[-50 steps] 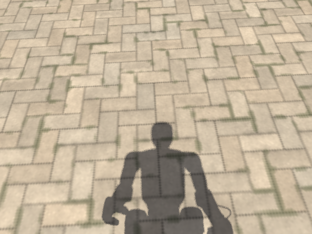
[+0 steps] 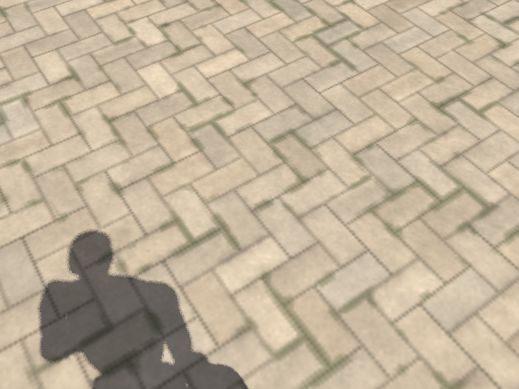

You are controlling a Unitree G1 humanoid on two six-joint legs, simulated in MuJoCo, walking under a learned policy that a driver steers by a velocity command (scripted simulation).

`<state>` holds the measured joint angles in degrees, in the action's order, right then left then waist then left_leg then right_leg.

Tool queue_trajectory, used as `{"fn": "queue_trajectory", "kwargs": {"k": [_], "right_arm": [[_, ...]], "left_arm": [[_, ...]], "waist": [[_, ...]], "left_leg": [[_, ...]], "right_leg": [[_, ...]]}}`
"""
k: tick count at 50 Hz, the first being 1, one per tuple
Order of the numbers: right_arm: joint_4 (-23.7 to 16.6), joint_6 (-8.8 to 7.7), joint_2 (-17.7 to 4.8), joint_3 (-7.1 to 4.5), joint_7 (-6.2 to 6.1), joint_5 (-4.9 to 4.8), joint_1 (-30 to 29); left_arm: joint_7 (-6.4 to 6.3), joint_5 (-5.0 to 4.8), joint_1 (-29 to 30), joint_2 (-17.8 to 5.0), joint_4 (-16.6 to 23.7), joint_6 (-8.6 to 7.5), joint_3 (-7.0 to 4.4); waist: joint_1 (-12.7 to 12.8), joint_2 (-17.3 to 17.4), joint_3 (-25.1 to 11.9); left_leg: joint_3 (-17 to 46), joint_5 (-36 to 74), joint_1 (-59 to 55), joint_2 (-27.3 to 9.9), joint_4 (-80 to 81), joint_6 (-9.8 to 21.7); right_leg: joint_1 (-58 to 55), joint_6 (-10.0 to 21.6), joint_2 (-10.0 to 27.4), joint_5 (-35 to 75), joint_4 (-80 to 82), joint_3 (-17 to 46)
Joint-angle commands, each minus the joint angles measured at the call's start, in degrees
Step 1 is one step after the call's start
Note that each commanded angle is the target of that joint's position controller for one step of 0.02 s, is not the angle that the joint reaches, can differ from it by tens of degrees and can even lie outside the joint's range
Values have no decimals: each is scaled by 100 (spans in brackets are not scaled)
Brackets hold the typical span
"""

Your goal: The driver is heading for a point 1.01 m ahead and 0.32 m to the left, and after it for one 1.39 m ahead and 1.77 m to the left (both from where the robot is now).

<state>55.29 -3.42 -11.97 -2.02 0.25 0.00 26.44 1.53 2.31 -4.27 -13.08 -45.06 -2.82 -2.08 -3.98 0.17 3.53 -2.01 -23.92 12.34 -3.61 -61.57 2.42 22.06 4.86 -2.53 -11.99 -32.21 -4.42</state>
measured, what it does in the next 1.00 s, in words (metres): walks ahead, turning left: left foot, then right foot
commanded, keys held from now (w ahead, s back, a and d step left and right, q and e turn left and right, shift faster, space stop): w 0.04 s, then s+q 0.40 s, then w+q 0.56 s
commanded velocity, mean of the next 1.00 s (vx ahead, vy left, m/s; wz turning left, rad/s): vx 0.21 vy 0.00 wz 0.40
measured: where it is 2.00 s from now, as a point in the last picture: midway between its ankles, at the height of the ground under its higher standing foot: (102, 309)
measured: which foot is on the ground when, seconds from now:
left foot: up 0.00-0.34, down 0.36-0.72, up 0.74-1.00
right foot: down 0.00-0.36, up 0.38-0.70, down 0.72-1.00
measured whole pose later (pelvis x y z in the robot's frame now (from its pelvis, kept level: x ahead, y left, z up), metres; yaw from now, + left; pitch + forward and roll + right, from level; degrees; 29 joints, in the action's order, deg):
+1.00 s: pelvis +0.21 +0.03 +0.02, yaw +28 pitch +2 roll +1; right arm 42.9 2.5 -16.9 -4.9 5.0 2.6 8.8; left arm -0.9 2.0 -23.9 -14.9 -49.7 -4.1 -3.1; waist 4.0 1.7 -2.4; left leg 2.7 -10.3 35.0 -1.6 -54.7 -1.0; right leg 0.0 -0.1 2.5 -16.1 -14.0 -8.2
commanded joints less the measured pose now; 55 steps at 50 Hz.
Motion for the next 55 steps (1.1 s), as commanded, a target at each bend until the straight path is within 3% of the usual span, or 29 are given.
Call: {"fn": "queue_trajectory", "kwargs": {"k": [1, 2, 3, 5, 7, 12, 15, 17, 18, 19, 20, 21, 23, 25, 28, 31, 33, 34, 35, 36, 37, 38, 39, 40, 42, 45, 48, 52, 55], "right_arm": [[-581, -148, -657, -163, 30, 58, -461], [-499, -50, -574, -148, 54, 159, -251], [-396, 46, -461, -141, 73, 170, -80], [-319, 151, -348, -151, 75, 163, 31], [-330, 178, -295, -158, 49, 157, -110], [-671, 162, -281, -78, 79, 168, -993], [-726, 176, -449, -119, 100, 234, -799], [-620, 132, -610, -195, 93, 277, -241], [-605, 59, -901, -282, 60, 275, 97], [-711, 50, -1468, -388, -4, 192, -32], [-773, 153, -1653, -434, -26, -63, 4], [-944, 285, -1453, -430, -50, -93, -407], [-1119, 500, -860, -265, -122, 44, -1194], [-1173, 566, -774, -259, -136, 76, -1426], [-1129, 535, -1076, -382, -82, 96, -1409], [-1117, 556, -1228, -475, -47, 113, -1445], [-1251, 604, -1220, -519, -2, 114, -1818], [-1356, 642, -1189, -540, 15, 115, -2105], [-1549, 675, -1093, -543, 4, 101, -2649], [-1562, 694, -697, -483, -40, 7, -2479], [-1724, 622, -324, -357, -44, -15, -2235], [-1692, 544, -846, -442, 48, 95, -2255], [-1586, 503, -979, -499, 178, 133, -1900], [-1418, 476, -1056, -515, 269, 225, -1509], [-1352, 501, -958, -472, 360, 302, -1443], [-1692, 529, -759, -341, 440, 248, -2284], [-1863, 481, -716, -283, 490, 256, -2822], [-2123, 420, -638, -183, 588, 240, -3322], [-2120, 374, -626, -159, 530, 303, -3081]], "left_arm": [[-104, -93, -1118, -748, -223, -61, -229], [-109, -131, -970, -580, -248, -92, -172], [-119, -126, -910, -471, -260, -147, -125], [-140, -147, -1025, -513, -392, -270, -108], [-171, -133, -1032, -532, -479, -313, -78], [-343, -212, -1036, -597, -567, -203, -52], [-467, -217, -1079, -739, -615, -52, -131], [-517, -231, -917, -818, -539, 71, -184], [-500, -237, -950, -899, -472, 119, -224], [-430, -133, -1218, -497, -249, 195, -154], [-408, -181, -1778, -313, -296, 349, -91], [-420, -150, -1650, -494, -337, 464, -93], [-430, -61, -971, -663, -204, 541, -158], [-342, 27, -1038, -646, -180, 596, -162], [-251, -31, -1166, -550, -155, 585, -132], [-263, -63, -1279, -556, -132, 490, -132], [-291, -97, -1803, -596, -244, 408, -144], [-325, -104, -2312, -629, -379, 372, -159], [-397, -83, -3141, -647, -639, 331, -175], [-525, -96, -3108, -912, -717, 280, -235], [-590, -35, -1713, -1219, -214, 240, -263], [-586, 10, -1045, -1057, -21, 200, -241], [-545, -23, -689, -1042, 61, 109, -240], [-482, -68, -533, -1030, 123, 9, -249], [-409, -104, -830, -1039, 113, -99, -256], [-285, -36, -1847, -905, -181, -163, -257], [-243, -29, -2325, -1040, -318, -180, -304], [-218, -29, -2339, -1120, -402, -183, -318], [-221, -82, -2405, -1166, -552, -114, -311]], "waist": [[543, -278, -534], [343, -411, -423], [230, -408, -332], [76, -314, -215], [30, -454, -141], [265, -688, -294], [201, -623, -376], [-64, -425, -563], [-282, 79, -804], [114, 1275, -1032], [257, 1427, -1943], [281, 761, -1811], [430, -35, -843], [518, 390, -791], [543, 711, -752], [571, 880, -689], [792, 1067, -636], [1019, 1091, -528], [1479, 795, -266], [1328, -833, -28], [686, -1882, 65], [348, -725, 276], [-32, -439, 164], [-168, -314, -98], [67, -489, -138], [688, -580, 310], [1058, -651, 373], [1180, -913, 433], [991, -1070, 312]], "left_leg": [[359, 584, 2294, -283, -671, 145], [328, 643, 1965, -329, -462, 84], [276, 647, 1746, -259, -382, 19], [232, 692, 1593, -52, -220, -94], [246, 1047, 1571, 120, 219, -135], [-240, 2178, 1198, 306, 1974, -42], [-310, 1783, 891, 450, 2381, 136], [-338, 1899, 277, 648, 3108, 351], [118, 3948, -353, 319, 3755, 596], [2006, 8443, -1249, -1232, 3408, 1158], [3015, 9245, -1484, -2043, 3622, 2068], [2909, 7469, -1096, -1895, 3850, 2134], [2400, 3611, -20, -1045, 4320, 1562], [2169, 641, 528, -467, 4863, 1187], [2300, -938, 747, -258, 5349, 959], [2445, -1367, 933, -256, 5607, 831], [2196, -1184, 1350, 23, 5745, 480], [1981, -1037, 1658, 271, 5762, 168], [1586, -1001, 2321, 708, 5379, -304], [886, -1144, 3116, 1295, 3312, -508], [562, -351, 3787, 1207, 1390, -310], [1175, 529, 3462, 714, 808, -214], [1155, 1014, 3101, 735, 315, -157], [979, 1265, 2860, 710, -109, -186], [539, 1304, 2935, 599, -726, -274], [514, 1376, 3679, 370, -190, -335], [367, 1334, 3681, 271, 727, -376], [-285, 1036, 2725, 186, 1966, -183], [-693, 518, 1686, 516, 2593, 194]], "right_leg": [[-2307, 814, 1713, 1540, 1690, 2004], [-1861, 717, 1496, 1584, 1870, 1665], [-1622, 708, 1496, 2406, 1945, 1391], [-1368, 720, 1507, 4361, 1894, 845], [-1199, 592, 1416, 5125, 1846, 306], [-1471, 409, 1230, 4902, 1449, -352], [-1714, 398, 1425, 4879, 608, -292], [-1632, 246, 1327, 4555, -676, -371], [-1309, -37, 896, 3195, -2015, -540], [56, -305, -114, -2135, -3823, -656], [351, -432, -363, -2835, -4696, 464], [422, -479, -90, -2440, -4945, 732], [718, -507, 197, -1634, -4327, 810], [324, -537, 214, -1205, -3529, 656], [-138, -575, 30, -1474, -2344, 425], [-717, -490, -136, -1740, -1384, 280], [-1598, -328, -361, -1812, -412, 42], [-2196, -208, -495, -1653, 366, -176], [-3077, -49, -513, -1098, 1635, -416], [-3382, 42, 573, -1796, 2552, 764], [-2336, 481, 2729, -3210, 2895, 3494], [-1270, 719, 2701, -3534, 3068, 3601], [-1018, 556, 2367, -3056, 2943, 3047], [-1143, 364, 2012, -2551, 2819, 2421], [-1233, 239, 1612, -2181, 2759, 1549], [-1936, 352, 1675, -1749, 2742, 1215], [-2509, 372, 1777, -883, 2614, 802], [-2291, 256, 1833, 132, 2351, 90], [-2123, 200, 1900, 1807, 1721, -195]]}}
